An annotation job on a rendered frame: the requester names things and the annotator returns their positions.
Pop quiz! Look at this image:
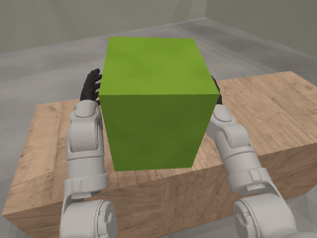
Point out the left robot upper arm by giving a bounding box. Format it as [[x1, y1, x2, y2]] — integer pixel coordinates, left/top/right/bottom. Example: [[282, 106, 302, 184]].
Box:
[[60, 199, 118, 238]]

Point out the left robot hand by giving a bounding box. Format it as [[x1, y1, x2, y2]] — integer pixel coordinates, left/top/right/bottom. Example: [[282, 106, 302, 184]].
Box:
[[79, 68, 102, 105]]

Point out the right robot upper arm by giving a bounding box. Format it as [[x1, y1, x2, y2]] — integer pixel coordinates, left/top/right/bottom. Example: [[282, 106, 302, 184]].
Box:
[[233, 192, 317, 238]]

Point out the right robot forearm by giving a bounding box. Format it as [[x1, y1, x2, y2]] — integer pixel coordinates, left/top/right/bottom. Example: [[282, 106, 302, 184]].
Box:
[[205, 104, 297, 228]]

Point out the left robot forearm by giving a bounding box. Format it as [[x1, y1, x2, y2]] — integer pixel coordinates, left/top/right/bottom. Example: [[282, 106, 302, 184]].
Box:
[[59, 99, 108, 238]]

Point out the carton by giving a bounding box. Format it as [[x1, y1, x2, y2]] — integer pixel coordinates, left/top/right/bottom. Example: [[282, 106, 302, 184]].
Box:
[[98, 37, 220, 172]]

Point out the pedestal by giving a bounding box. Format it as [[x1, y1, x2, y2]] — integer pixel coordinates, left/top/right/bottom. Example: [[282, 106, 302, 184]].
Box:
[[2, 71, 317, 238]]

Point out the right robot hand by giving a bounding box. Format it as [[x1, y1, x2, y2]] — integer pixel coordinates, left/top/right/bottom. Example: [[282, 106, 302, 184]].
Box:
[[212, 76, 223, 105]]

